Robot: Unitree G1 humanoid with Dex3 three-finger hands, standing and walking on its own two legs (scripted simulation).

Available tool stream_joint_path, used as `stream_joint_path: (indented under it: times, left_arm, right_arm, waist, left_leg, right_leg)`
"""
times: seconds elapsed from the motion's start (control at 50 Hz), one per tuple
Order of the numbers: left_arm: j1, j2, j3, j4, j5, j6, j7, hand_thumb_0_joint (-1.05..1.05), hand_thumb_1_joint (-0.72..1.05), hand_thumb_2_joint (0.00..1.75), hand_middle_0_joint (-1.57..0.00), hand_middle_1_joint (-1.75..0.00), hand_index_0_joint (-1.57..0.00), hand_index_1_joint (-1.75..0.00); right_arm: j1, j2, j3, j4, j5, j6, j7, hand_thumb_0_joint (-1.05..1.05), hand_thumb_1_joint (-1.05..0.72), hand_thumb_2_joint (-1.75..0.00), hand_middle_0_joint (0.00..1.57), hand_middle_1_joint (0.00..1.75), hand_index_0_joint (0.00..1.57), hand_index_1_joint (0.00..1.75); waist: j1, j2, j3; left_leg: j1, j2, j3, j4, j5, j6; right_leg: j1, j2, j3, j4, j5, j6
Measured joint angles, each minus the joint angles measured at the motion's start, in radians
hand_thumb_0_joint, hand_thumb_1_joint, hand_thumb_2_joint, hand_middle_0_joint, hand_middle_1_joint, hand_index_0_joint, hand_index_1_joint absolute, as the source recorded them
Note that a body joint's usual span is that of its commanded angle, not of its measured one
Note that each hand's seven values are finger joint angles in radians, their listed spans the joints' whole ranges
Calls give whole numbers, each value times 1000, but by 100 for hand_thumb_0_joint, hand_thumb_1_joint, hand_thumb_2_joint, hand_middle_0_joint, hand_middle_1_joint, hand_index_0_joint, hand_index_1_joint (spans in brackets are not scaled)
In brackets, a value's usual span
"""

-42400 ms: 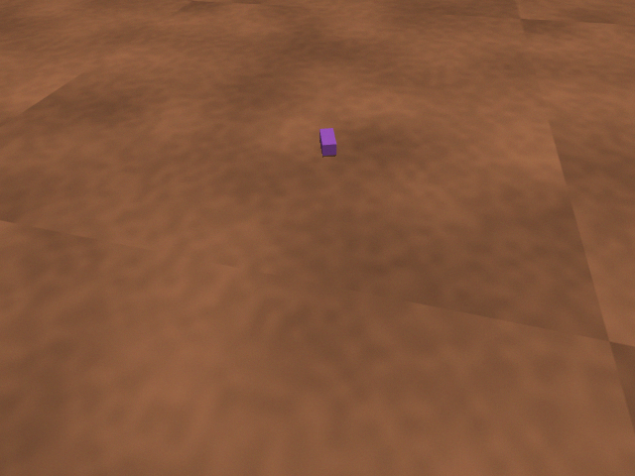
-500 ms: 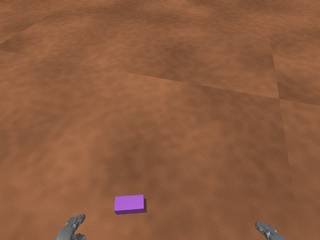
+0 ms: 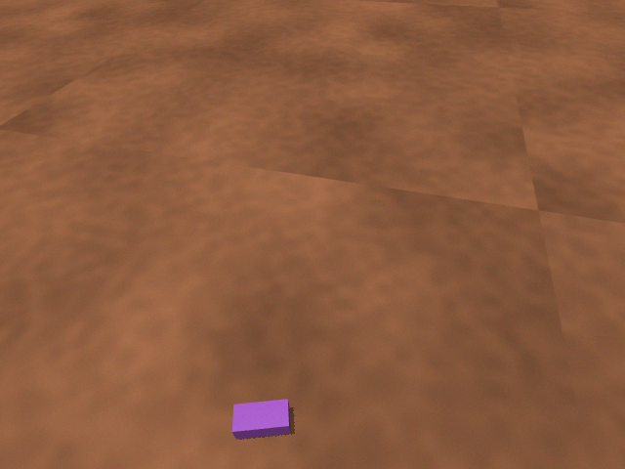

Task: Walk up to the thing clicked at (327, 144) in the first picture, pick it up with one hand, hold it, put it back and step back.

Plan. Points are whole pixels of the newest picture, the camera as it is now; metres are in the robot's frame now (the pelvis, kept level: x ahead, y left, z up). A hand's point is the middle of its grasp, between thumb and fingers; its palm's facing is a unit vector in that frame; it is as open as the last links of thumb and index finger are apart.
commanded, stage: stand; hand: left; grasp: from above
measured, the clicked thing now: (262, 418) +0.44 +0.21 -0.74
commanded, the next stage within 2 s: step back in 1.82 s
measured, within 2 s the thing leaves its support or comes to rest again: neither
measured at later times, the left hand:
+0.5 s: hand out of the picture +0.05 +0.22 -0.16, palm faces +0.01 -0.95 -0.32, open 7.3 cm
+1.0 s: hand out of the picture +0.09 +0.22 -0.16, palm faces +0.00 -0.94 -0.33, open 7.3 cm
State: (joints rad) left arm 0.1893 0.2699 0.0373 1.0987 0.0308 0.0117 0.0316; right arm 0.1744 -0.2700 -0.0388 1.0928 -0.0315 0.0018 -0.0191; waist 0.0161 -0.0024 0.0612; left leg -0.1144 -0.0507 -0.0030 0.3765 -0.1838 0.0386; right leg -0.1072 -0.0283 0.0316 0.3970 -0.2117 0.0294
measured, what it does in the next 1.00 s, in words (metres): stands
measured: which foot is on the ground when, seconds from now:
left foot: down 0.00-1.00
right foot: down 0.00-1.00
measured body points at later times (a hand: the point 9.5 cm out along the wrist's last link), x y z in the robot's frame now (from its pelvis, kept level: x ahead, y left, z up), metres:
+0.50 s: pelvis +0.00 -0.01 +0.00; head +0.01 -0.02 +0.45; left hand +0.05 +0.27 -0.14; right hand +0.07 -0.30 -0.14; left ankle +0.02 +0.09 -0.74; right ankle +0.01 -0.14 -0.74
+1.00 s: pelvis +0.02 -0.02 +0.00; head +0.02 -0.03 +0.45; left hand +0.09 +0.27 -0.13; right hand +0.08 -0.31 -0.14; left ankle +0.02 +0.09 -0.74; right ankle +0.01 -0.14 -0.74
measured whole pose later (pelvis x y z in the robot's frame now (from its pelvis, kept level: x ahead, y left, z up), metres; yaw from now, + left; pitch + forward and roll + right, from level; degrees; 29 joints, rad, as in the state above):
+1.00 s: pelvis +0.02 -0.02 +0.00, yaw -1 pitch -3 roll +0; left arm 0.11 0.31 0.03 1.16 0.01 -0.01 0.01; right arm 0.12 -0.32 -0.01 1.15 -0.01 -0.01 -0.01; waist -0.01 0.01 0.06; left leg -0.09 -0.01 -0.01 0.32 -0.17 0.00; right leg -0.08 0.01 0.03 0.33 -0.19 0.00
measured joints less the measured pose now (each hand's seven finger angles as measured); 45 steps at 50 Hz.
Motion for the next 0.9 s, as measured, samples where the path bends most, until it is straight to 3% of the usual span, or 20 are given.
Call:
stream_joint_path:
  times: [0.9]
  left_arm:
    - [-83,31,-7,54,-14,-19,-16,0,91,90,-21,-30,-21,-30]
  right_arm:
    - [-57,-47,27,53,16,-6,10,1,-90,-90,20,30,21,29]
  waist:
    - [-22,9,-1]
  left_leg:
    - [23,37,-7,-58,12,-33]
  right_leg:
    - [25,36,-6,-67,21,-31]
